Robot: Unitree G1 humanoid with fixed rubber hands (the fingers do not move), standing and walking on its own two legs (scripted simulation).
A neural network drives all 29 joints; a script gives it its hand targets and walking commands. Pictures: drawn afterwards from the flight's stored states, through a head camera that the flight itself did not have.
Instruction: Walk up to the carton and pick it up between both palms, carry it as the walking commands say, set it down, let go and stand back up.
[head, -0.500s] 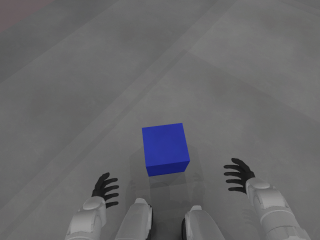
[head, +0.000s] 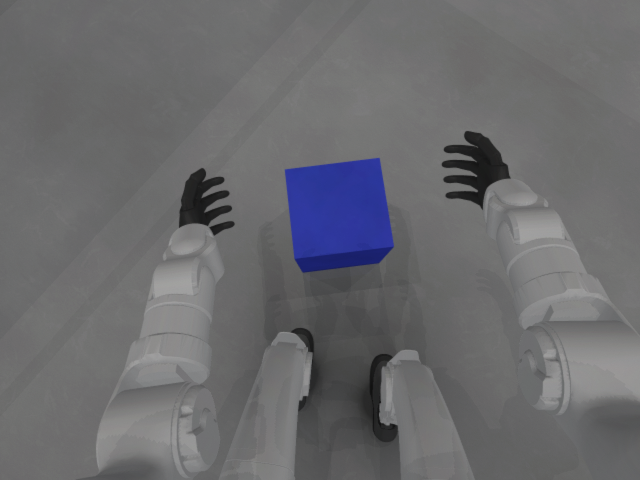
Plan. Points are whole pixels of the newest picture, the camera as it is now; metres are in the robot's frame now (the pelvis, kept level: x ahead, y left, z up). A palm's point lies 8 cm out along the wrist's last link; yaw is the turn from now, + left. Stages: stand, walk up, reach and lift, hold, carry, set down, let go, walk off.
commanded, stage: reach and lift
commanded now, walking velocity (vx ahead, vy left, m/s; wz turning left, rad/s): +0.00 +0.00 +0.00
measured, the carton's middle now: (337, 221) +0.53 +0.04 -0.54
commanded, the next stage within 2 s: none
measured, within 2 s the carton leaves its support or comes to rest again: neither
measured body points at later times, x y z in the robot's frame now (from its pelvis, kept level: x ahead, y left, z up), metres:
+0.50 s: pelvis +0.03 +0.00 -0.01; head +0.35 +0.01 +0.31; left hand +0.50 +0.25 -0.13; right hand +0.59 -0.13 -0.12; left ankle +0.12 +0.12 -0.63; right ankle +0.07 -0.12 -0.63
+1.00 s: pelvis +0.00 +0.01 -0.13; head +0.35 +0.02 +0.15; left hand +0.50 +0.25 -0.27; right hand +0.59 -0.13 -0.27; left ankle +0.12 +0.12 -0.63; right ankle +0.07 -0.12 -0.63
